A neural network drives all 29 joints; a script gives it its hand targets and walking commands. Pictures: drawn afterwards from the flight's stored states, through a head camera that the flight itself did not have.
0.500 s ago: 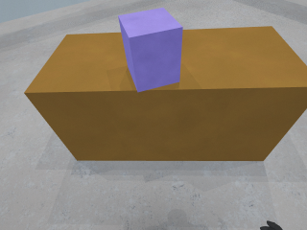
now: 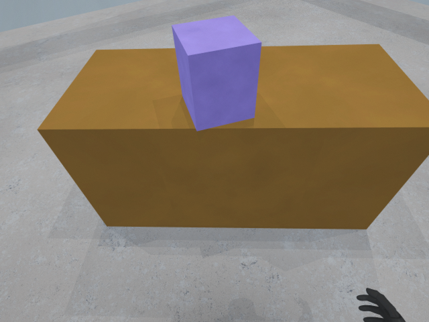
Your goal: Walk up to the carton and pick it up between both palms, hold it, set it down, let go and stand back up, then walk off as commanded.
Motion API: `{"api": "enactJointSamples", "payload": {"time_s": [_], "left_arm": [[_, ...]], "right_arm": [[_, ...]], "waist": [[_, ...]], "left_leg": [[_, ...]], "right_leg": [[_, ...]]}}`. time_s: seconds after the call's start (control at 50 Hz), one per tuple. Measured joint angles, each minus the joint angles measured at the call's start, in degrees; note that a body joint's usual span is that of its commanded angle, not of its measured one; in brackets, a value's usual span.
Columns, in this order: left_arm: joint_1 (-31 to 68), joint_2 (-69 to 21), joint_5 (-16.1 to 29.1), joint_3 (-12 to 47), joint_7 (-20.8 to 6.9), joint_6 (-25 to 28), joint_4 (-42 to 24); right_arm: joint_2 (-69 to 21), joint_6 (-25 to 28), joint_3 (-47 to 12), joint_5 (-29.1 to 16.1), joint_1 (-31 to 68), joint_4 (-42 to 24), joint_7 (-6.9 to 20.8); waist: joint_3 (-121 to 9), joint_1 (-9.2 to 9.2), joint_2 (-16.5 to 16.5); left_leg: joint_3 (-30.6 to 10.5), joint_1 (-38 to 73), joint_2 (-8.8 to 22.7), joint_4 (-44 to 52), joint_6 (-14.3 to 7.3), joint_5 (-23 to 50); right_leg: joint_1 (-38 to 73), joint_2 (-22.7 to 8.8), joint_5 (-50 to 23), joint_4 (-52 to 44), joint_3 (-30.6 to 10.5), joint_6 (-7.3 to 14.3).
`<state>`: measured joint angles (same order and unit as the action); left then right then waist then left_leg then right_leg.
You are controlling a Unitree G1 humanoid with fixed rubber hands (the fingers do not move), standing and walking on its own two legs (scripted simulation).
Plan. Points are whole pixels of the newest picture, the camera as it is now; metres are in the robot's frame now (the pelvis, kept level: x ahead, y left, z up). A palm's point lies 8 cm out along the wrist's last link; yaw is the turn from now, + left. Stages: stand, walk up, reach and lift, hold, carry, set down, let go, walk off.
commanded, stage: stand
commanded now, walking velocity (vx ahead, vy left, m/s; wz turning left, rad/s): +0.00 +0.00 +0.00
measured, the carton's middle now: (215, 73) +0.82 +0.01 +0.05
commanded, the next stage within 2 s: none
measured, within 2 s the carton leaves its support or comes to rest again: neither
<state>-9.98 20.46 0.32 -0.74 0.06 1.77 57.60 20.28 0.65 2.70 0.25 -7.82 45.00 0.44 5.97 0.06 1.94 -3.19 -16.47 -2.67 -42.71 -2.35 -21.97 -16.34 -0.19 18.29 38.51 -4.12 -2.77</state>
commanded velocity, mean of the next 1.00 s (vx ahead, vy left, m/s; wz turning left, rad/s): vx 0.00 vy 0.00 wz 0.00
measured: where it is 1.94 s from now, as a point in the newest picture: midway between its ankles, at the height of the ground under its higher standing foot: outside the picture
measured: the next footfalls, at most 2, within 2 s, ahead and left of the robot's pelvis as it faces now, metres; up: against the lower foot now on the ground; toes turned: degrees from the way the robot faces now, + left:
none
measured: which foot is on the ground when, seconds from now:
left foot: down 0.00-1.00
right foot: down 0.00-1.00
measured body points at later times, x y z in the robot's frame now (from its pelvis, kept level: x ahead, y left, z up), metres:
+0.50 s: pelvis -0.01 +0.00 +0.01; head +0.01 +0.00 +0.46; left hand +0.06 +0.31 -0.12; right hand +0.12 -0.30 -0.10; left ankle +0.01 +0.09 -0.72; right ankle +0.03 -0.16 -0.72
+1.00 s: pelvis +0.00 +0.00 +0.01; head +0.01 +0.00 +0.46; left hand +0.07 +0.30 -0.12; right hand +0.13 -0.30 -0.10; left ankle +0.01 +0.09 -0.72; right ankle +0.03 -0.16 -0.72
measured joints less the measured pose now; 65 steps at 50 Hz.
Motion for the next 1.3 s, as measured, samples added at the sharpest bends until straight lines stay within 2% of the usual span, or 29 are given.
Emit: {"api": "enactJointSamples", "payload": {"time_s": [0.5,1.3], "left_arm": [[0.10,0.00,0.00,0.00,-0.43,-0.70,1.38],[0.58,0.00,0.00,0.00,-0.53,-0.80,1.54]], "right_arm": [[0.00,0.06,0.00,0.00,0.04,3.42,0.00],[0.00,0.07,0.00,0.00,0.30,4.69,0.00]], "waist": [[-0.48,0.00,0.00],[-2.17,0.00,0.00]], "left_leg": [[0.00,0.09,0.26,3.38,0.00,2.69],[0.00,0.41,0.41,5.64,0.01,4.01]], "right_leg": [[0.56,0.00,-3.24,-4.42,-0.01,-0.15],[0.61,0.00,-4.38,-6.14,-0.01,-0.18]]}}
